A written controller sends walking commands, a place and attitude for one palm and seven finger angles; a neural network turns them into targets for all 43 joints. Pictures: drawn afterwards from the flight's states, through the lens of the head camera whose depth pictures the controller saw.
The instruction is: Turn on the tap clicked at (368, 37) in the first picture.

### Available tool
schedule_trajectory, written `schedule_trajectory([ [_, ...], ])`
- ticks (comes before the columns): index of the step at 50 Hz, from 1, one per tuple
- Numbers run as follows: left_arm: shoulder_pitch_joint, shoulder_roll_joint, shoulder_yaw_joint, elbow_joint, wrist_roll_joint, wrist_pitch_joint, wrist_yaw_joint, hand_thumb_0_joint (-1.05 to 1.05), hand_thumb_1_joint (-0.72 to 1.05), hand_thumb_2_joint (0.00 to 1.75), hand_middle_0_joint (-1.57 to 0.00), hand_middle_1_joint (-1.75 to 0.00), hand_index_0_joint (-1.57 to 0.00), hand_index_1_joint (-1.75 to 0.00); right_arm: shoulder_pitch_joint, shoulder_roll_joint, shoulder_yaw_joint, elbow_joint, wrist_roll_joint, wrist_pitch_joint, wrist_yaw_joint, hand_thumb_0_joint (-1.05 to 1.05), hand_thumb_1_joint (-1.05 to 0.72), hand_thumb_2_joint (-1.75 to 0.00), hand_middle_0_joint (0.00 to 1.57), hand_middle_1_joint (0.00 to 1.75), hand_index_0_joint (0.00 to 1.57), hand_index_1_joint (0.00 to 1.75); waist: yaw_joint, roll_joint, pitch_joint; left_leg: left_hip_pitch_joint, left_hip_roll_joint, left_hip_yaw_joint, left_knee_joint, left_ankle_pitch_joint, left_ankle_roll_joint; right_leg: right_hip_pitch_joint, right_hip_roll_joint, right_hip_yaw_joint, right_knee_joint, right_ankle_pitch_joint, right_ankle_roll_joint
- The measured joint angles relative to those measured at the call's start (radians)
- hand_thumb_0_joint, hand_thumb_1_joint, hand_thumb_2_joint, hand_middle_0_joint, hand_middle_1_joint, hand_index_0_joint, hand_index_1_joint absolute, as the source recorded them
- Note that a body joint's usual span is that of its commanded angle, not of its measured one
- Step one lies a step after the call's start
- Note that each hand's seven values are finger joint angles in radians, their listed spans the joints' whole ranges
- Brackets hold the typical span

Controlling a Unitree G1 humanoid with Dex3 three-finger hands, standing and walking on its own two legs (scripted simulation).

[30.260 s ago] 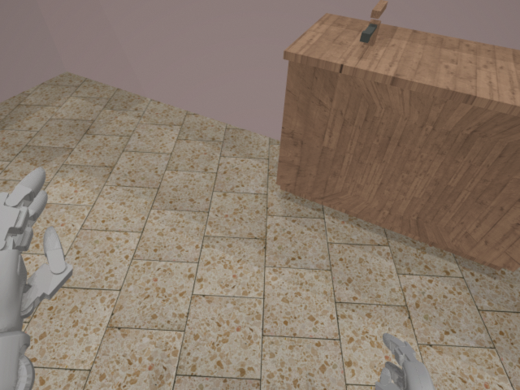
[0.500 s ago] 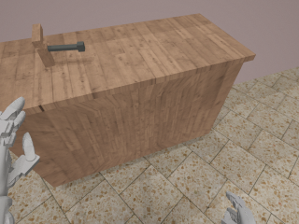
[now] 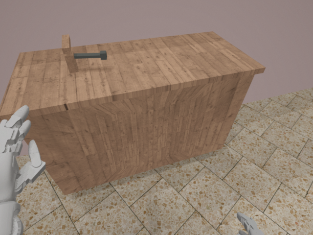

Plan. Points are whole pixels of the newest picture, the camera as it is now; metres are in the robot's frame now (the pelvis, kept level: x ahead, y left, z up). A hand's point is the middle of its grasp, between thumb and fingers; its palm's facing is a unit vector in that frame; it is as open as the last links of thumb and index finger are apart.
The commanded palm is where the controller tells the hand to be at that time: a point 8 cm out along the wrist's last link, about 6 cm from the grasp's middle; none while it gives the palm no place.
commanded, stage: stop stepping back and stand still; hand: left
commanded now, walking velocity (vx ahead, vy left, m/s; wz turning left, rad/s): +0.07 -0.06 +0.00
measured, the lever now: (103, 55) +0.78 +0.27 +0.10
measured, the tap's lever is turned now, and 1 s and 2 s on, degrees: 78 78 78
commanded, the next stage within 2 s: stand and check the lever's angle in 0.12 s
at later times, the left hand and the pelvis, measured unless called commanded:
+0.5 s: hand (46, 147) +0.24 +0.24 +0.17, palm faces +0.41 -0.82 -0.40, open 7.5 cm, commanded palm +0.18 +0.28 +0.18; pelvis +0.02 +0.00 +0.00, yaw +0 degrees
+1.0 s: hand (55, 141) +0.26 +0.23 +0.16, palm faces +0.37 -0.84 -0.39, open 7.4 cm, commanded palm +0.21 +0.28 +0.18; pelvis +0.04 +0.00 +0.01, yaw +0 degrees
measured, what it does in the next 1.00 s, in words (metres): stands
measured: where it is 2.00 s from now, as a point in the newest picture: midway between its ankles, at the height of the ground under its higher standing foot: outside the picture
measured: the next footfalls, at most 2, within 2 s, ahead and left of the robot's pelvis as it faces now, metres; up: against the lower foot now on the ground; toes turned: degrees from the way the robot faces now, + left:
none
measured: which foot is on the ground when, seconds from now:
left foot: down 0.00-1.00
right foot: down 0.00-1.00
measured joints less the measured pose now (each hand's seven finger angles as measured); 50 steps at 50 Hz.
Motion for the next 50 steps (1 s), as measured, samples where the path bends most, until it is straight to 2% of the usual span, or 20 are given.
schedule_trajectory([
  [3,-0.044,0.03,0.03,-0.002,0.003,0.006,0.01,0.02,0.88,0.9,-0.21,-0.3,-0.21,-0.3,-0.028,0.003,-0.011,-0.014,0.002,-0.019,-0.006,0.02,-0.91,-0.9,0.2,0.3,0.21,0.3,-0.004,-0.001,0.037,0.002,0.001,0.006,-0.038,0.203,-0.017,-0.08,0.009,0.026,0.247,-0.146,0.04],
  [5,-0.059,0.046,0.048,0.017,0.001,0.006,0.009,0.02,0.88,0.9,-0.21,-0.3,-0.21,-0.3,-0.031,0.016,-0.013,-0.01,0.01,-0.028,0.004,0.02,-0.91,-0.9,0.2,0.3,0.21,0.3,-0.014,0.001,0.035,0.005,-0.002,0.004,-0.044,0.227,-0.027,-0.103,0.002,0.032,0.356,-0.155,0.049],
  [7,-0.051,0.048,0.055,0.032,-0.003,0.01,0.01,0.02,0.89,0.9,-0.21,-0.3,-0.21,-0.3,-0.025,0.025,-0.004,-0.007,0.018,-0.029,0.014,0.02,-0.91,-0.9,0.2,0.3,0.2,0.3,-0.022,0.014,0.023,0.009,0.005,-0.005,-0.062,0.227,-0.043,-0.063,-0.011,0.016,0.278,-0.155,0.052],
  [9,-0.027,0.052,0.058,0.026,-0.002,0.018,0.01,0.02,0.89,0.9,-0.21,-0.3,-0.2,-0.3,-0.014,0.034,0.008,-0.02,0.019,-0.024,0.021,0.02,-0.91,-0.9,0.2,0.3,0.2,0.3,-0.022,0.024,0.015,-0.006,0.017,-0.007,-0.038,0.2,-0.05,0.014,-0.015,0.001,0.109,-0.139,0.049],
  [10,-0.015,0.056,0.06,0.016,0.0,0.017,0.008,0.01,0.89,0.9,-0.21,-0.3,-0.2,-0.3,-0.011,0.038,0.012,-0.029,0.018,-0.022,0.024,0.02,-0.91,-0.9,0.2,0.3,0.2,0.3,-0.017,0.02,0.013,-0.032,0.019,-0.004,0.004,0.161,-0.048,0.04,-0.014,0.009,0.031,-0.111,0.035],
  [11,-0.014,0.049,0.056,0.008,0.001,0.015,0.005,0.01,0.89,0.9,-0.21,-0.3,-0.2,-0.3,-0.018,0.036,0.012,-0.03,0.016,-0.018,0.027,0.02,-0.91,-0.9,0.2,0.3,0.21,0.3,-0.01,0.027,0.023,-0.061,0.024,-0.011,0.066,0.11,-0.042,0.036,-0.007,0.008,0.012,-0.01,0.025],
  [12,-0.022,0.035,0.042,0.002,0.002,0.016,0.0,0.01,0.89,0.9,-0.21,-0.3,-0.2,-0.3,-0.028,0.032,0.008,-0.022,0.016,-0.015,0.03,0.02,-0.91,-0.9,0.2,0.3,0.21,0.3,-0.006,0.037,0.041,-0.088,0.025,-0.024,0.141,0.078,-0.039,0.034,0.0,0.0,0.02,0.033,0.019],
  [14,-0.035,0.004,0.011,-0.011,0.002,0.018,-0.007,0.02,0.89,0.9,-0.21,-0.3,-0.2,-0.3,-0.042,0.023,0.0,0.004,0.017,-0.009,0.036,0.02,-0.91,-0.9,0.2,0.3,0.21,0.3,0.004,0.043,0.062,-0.122,0.015,-0.035,0.242,0.044,-0.037,0.046,0.005,-0.007,0.016,0.034,0.018],
  [16,-0.025,-0.01,0.0,-0.033,-0.002,0.016,-0.008,0.02,0.89,0.9,-0.21,-0.3,-0.21,-0.3,-0.049,0.02,0.0,0.015,0.017,0.001,0.037,0.02,-0.91,-0.9,0.2,0.3,0.21,0.3,0.008,0.028,0.069,-0.102,0.005,-0.02,0.19,0.063,-0.034,0.059,0.0,0.0,0.001,0.026,0.024],
  [18,-0.006,-0.007,0.006,-0.064,-0.007,0.009,-0.002,0.02,0.88,0.9,-0.21,-0.3,-0.21,-0.3,-0.047,0.009,0.001,-0.003,0.013,0.002,0.03,0.02,-0.91,-0.9,0.2,0.3,0.21,0.3,0.002,0.031,0.069,-0.043,0.008,-0.025,0.028,0.13,-0.027,0.055,0.007,0.0,0.015,0.012,0.032],
  [19,-0.005,0.002,0.013,-0.073,-0.008,0.003,0.002,0.02,0.88,0.9,-0.21,-0.3,-0.21,-0.3,-0.051,0.006,-0.004,-0.01,0.013,0.0,0.023,0.02,-0.91,-0.9,0.2,0.3,0.21,0.3,-0.002,0.033,0.074,-0.036,0.01,-0.031,-0.002,0.191,-0.032,0.049,0.008,-0.002,0.035,0.0,0.035],
  [22,-0.017,0.035,0.042,-0.054,-0.007,-0.002,0.009,0.02,0.88,0.9,-0.21,-0.3,-0.21,-0.3,-0.065,0.021,-0.009,-0.013,0.019,0.0,0.011,0.02,-0.91,-0.9,0.2,0.3,0.21,0.3,0.005,0.004,0.082,-0.019,-0.009,-0.009,-0.007,0.205,-0.047,0.051,-0.008,0.025,0.059,-0.041,0.05],
  [26,-0.034,0.038,0.06,-0.016,0.002,-0.002,0.011,0.02,0.88,0.9,-0.21,-0.3,-0.21,-0.3,-0.068,0.025,-0.001,-0.024,0.018,-0.019,0.014,0.02,-0.91,-0.9,0.2,0.3,0.2,0.3,-0.002,0.028,0.076,-0.003,-0.003,-0.026,-0.049,0.211,-0.056,0.089,0.002,0.011,-0.024,0.013,0.038],
  [32,0.005,0.006,0.027,-0.043,-0.007,-0.004,0.002,0.02,0.89,0.9,-0.21,-0.3,-0.21,-0.3,-0.091,0.018,-0.006,-0.033,0.015,-0.013,0.029,0.02,-0.91,-0.9,0.2,0.3,0.21,0.3,-0.001,0.043,0.071,0.012,0.013,-0.023,-0.079,0.209,-0.065,0.114,0.019,0.014,-0.083,0.022,0.027],
  [41,0.014,0.034,0.031,-0.033,-0.017,0.001,-0.001,0.02,0.88,0.9,-0.21,-0.3,-0.21,-0.3,-0.118,0.005,-0.019,-0.059,0.017,0.019,0.013,0.02,-0.91,-0.9,0.2,0.3,0.21,0.3,-0.001,0.042,0.067,0.04,0.011,-0.016,-0.117,0.215,-0.065,0.137,0.018,0.021,-0.114,0.027,0.031],
  [50,0.01,0.018,0.02,-0.024,-0.019,0.011,0.004,0.02,0.89,0.9,-0.21,-0.3,-0.21,-0.3,-0.108,-0.002,-0.02,-0.061,0.014,0.031,0.008,0.02,-0.91,-0.9,0.2,0.3,0.2,0.3,0.007,0.044,0.056,0.04,0.009,-0.015,-0.131,0.225,-0.059,0.144,0.016,0.023,-0.144,0.045,0.036],
])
